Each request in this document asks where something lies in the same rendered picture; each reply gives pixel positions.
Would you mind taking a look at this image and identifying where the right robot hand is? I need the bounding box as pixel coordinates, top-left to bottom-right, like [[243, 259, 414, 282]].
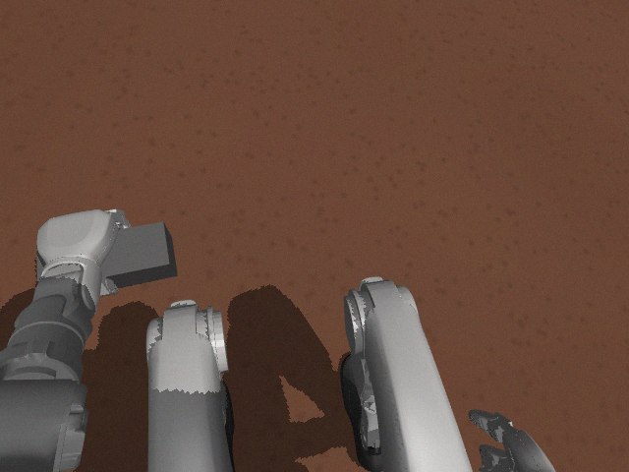
[[469, 409, 556, 472]]

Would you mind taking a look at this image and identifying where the right robot foot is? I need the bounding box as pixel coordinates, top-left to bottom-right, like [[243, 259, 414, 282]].
[[340, 354, 383, 472]]

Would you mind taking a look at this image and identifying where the left robot hand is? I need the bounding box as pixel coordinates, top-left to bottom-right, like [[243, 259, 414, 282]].
[[36, 209, 132, 296]]

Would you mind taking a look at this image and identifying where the left robot arm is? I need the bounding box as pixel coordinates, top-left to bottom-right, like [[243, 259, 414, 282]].
[[0, 257, 102, 472]]

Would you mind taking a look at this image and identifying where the carton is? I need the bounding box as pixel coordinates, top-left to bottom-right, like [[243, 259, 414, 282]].
[[36, 222, 178, 288]]

